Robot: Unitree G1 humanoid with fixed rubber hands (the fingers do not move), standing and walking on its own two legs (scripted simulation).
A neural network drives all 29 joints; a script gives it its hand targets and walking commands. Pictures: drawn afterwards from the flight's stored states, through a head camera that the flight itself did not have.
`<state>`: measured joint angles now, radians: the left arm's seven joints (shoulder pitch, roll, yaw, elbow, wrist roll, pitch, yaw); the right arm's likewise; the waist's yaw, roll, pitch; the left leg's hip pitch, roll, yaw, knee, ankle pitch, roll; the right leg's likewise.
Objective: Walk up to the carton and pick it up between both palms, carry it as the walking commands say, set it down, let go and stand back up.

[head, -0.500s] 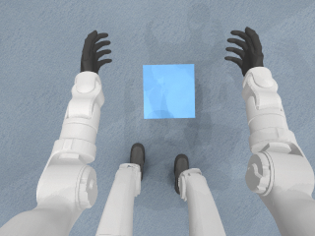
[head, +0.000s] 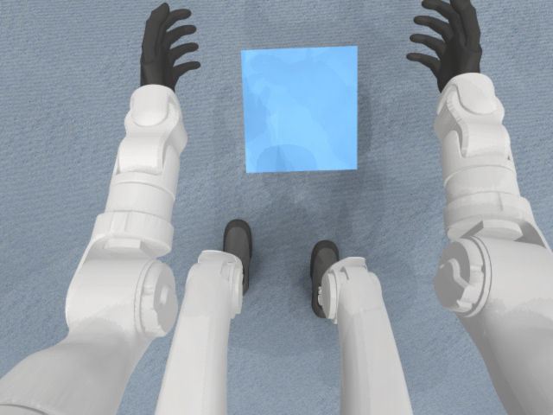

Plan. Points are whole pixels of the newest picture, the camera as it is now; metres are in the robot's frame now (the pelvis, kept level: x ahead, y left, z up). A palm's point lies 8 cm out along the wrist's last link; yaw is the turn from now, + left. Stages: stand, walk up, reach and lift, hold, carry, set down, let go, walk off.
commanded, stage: reach and lift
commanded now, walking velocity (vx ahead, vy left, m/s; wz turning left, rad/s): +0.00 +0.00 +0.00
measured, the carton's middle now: (296, 119) +0.49 -0.02 -0.47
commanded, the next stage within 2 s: none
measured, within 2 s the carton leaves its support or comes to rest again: neither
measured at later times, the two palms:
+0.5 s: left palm (193, 106) +0.49 +0.16 -0.31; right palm (404, 100) +0.50 -0.19 -0.32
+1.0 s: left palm (198, 106) +0.50 +0.17 -0.38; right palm (390, 108) +0.50 -0.19 -0.39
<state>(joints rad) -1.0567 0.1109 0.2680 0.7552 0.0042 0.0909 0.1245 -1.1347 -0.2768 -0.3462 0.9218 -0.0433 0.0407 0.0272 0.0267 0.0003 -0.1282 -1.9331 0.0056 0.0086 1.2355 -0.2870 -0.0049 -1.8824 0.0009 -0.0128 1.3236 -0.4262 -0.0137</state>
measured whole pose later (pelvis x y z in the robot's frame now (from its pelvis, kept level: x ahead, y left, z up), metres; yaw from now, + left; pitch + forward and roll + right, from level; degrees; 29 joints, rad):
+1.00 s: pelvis -0.04 +0.00 -0.20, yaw +1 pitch +44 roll +2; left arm -1.43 0.26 0.27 1.06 -0.07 0.07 0.16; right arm -1.43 -0.38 -0.18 1.10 0.08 0.05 -0.07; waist 0.01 0.01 0.26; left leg -2.35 0.01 0.01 1.99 -0.41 -0.01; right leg -2.29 0.00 -0.01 2.11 -0.59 -0.03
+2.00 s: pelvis -0.04 +0.00 -0.20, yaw +0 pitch +44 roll +2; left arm -1.47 0.20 0.24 1.08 -0.08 0.06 0.15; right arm -1.50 -0.36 -0.11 1.14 0.10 0.09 0.00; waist 0.01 0.01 0.27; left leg -2.35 0.01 0.01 2.00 -0.42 -0.01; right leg -2.28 0.00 -0.01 2.12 -0.59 -0.03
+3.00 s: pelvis -0.06 -0.01 -0.18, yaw -1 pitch +28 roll +3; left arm -1.52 0.16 0.34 0.89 0.00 0.33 0.20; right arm -1.59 -0.33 -0.21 0.95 -0.02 0.33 -0.07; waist 0.01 0.02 0.52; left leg -2.07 0.01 0.01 2.01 -0.44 -0.01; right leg -2.03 0.04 0.01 2.13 -0.59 -0.03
